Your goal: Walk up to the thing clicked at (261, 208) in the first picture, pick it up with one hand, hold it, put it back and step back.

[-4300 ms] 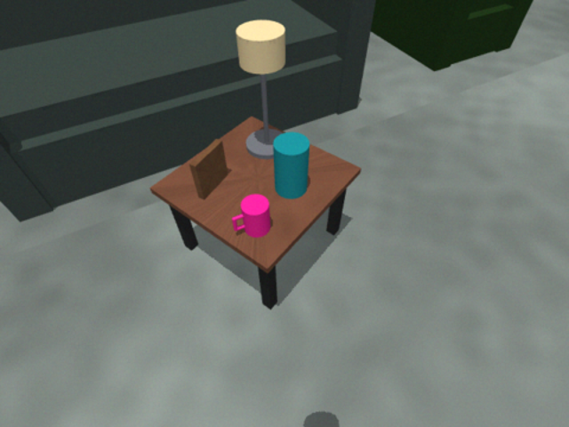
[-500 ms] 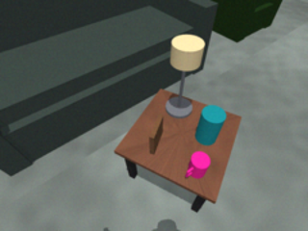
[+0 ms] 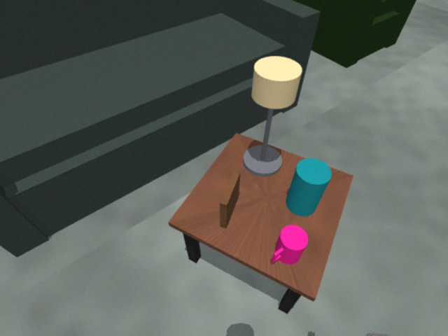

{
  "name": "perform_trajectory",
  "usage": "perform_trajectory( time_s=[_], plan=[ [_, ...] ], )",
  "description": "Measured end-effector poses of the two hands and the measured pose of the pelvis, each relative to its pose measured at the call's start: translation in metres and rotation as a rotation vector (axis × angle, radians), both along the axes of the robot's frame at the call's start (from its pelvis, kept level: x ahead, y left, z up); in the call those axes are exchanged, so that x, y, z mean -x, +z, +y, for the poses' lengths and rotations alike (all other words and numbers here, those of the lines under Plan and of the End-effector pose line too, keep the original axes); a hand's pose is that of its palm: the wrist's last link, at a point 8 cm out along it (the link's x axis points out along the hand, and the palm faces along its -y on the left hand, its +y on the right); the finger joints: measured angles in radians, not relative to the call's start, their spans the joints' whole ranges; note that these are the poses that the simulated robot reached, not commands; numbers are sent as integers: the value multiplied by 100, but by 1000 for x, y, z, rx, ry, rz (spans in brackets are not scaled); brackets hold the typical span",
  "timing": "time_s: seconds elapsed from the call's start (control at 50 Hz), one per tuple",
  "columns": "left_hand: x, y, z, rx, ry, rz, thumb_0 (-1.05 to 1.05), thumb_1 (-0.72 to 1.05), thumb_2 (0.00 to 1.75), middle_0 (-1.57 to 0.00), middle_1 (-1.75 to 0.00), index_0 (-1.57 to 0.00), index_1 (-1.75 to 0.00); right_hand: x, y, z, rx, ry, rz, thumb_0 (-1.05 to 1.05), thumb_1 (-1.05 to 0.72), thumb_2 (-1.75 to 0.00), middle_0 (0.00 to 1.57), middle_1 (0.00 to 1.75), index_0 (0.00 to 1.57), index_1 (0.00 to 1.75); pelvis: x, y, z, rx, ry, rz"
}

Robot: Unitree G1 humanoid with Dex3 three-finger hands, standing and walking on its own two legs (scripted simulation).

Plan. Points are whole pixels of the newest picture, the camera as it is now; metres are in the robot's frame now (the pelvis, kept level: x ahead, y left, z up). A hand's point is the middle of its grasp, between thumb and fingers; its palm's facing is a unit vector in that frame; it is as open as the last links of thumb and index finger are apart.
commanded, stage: walk up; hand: right
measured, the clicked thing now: (286, 247) +0.43 -0.20 -0.36
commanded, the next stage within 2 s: stand in 0.50 s
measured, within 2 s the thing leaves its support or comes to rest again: neither
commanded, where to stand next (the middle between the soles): +0.07 -0.01 m, yaw +1 degrees
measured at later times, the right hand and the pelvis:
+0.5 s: hand out of the picture +0.09 -0.25 -0.16, palm faces -0.03 +0.94 -0.33, open 7.4 cm; pelvis +0.00 +0.00 +0.00, yaw +1 degrees
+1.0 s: hand out of the picture +0.08 -0.26 -0.16, palm faces -0.04 +0.94 -0.33, open 7.4 cm; pelvis +0.00 +0.00 +0.00, yaw +1 degrees
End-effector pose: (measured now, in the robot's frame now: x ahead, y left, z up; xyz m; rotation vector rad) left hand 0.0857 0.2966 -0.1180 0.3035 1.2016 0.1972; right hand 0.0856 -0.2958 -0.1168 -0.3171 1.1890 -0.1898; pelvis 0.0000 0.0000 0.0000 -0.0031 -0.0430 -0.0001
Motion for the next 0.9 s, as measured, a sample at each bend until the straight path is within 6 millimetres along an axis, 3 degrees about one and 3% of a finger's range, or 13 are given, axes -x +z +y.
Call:
perform_trajectory(
  time_s=[0.22, 0.58, 0.9],
  plan=[
    [16, -1, 4, -4, 22, 36, 1, 90, 90, -20, -30, -21, -30, 9, -4, 4, -6, -2, 38, 1, -90, -90, 20, 30, 20, 30, -1, 1, 2, 0, 7, 3],
    [9, 1, 1, -6, 18, 9, 1, 90, 90, -20, -30, -21, -30, 0, -2, 2, -3, 8, 20, 1, -90, -90, 20, 30, 20, 30, -3, 1, 0, -2, 13, 5],
    [21, 4, 0, -18, 6, 38, 1, 90, 90, -20, -30, -21, -30, 8, -3, -4, -6, 10, 38, 1, -90, -90, 20, 30, 20, 30, 2, 2, -3, -2, 9, 7]
  ],
)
